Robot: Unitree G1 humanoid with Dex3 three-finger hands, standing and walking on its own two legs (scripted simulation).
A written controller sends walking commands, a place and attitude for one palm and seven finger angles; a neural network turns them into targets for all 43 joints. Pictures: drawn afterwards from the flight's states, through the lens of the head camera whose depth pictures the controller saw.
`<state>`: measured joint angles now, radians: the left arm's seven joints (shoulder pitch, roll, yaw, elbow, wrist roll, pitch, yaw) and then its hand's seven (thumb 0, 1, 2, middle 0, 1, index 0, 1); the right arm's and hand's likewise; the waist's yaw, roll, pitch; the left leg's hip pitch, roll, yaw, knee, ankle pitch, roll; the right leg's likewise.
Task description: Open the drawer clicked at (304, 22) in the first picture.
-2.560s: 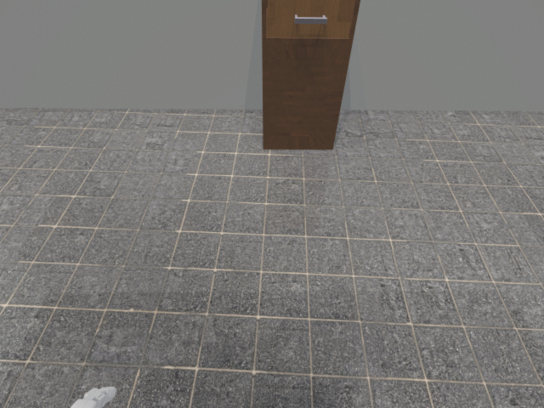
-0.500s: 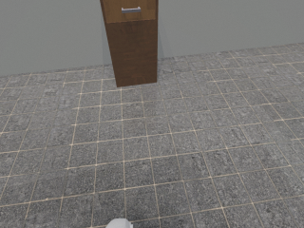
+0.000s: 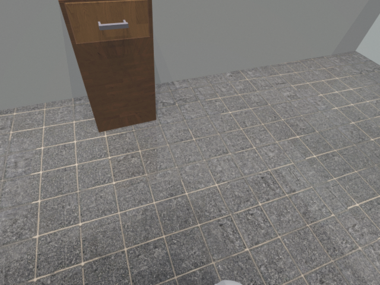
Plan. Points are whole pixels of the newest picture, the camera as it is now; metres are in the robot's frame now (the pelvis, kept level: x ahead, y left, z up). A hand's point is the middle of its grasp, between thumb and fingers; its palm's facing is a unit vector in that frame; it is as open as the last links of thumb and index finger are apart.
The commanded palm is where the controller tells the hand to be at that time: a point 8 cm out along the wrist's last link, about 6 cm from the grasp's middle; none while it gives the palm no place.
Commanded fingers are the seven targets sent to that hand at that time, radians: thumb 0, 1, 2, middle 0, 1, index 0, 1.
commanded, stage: walk to a spot facing it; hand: left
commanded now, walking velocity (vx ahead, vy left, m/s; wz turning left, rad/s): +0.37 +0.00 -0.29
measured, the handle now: (113, 24) +1.22 +0.47 -0.03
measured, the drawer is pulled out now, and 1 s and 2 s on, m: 0.00 0.00 0.00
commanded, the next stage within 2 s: turn to face it in 1.12 s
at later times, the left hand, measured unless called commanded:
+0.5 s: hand (163, 205) +0.37 +0.09 -0.18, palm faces -0.18 -0.97 -0.13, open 7.4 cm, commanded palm none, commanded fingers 0.00 0.90 0.90 -0.20 -0.30 -0.20 -0.30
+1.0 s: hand (150, 186) +0.43 +0.14 -0.19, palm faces -0.11 -0.99 -0.13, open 7.4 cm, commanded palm none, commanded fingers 0.00 0.90 0.90 -0.20 -0.30 -0.20 -0.30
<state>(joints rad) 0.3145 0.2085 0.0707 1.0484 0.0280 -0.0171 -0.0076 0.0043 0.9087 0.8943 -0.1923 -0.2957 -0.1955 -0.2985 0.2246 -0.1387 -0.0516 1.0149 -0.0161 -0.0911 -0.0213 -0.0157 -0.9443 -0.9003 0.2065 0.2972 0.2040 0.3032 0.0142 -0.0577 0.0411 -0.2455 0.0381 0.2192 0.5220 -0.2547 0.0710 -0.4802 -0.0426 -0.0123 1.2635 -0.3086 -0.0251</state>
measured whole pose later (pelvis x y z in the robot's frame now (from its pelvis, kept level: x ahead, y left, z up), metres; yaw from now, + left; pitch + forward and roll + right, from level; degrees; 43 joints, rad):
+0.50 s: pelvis +0.23 -0.05 -0.02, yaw -9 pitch +0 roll +0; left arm 0.11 0.14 0.05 1.00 0.02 -0.06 -0.02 0.00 0.91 0.89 -0.19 -0.30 -0.20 -0.30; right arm 0.52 -0.07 -0.02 1.20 -0.01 -0.04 -0.01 0.00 -0.91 -0.90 0.20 0.30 0.20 0.30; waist -0.06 0.00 0.09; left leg -0.13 0.13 0.19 1.04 -0.50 -0.02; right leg -0.39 0.01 -0.17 0.66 -0.25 -0.11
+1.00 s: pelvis +0.46 -0.03 -0.01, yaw -12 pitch -2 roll -1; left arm 0.39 0.16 0.04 1.15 0.01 -0.03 -0.01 0.00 0.91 0.89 -0.19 -0.30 -0.20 -0.30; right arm 0.14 -0.16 -0.04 0.99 -0.03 -0.08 0.01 0.00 -0.92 -0.90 0.20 0.30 0.20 0.30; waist 0.03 -0.04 0.06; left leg -0.34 0.10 0.20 0.63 -0.26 0.04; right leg -0.26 -0.03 -0.05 1.11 -0.48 -0.03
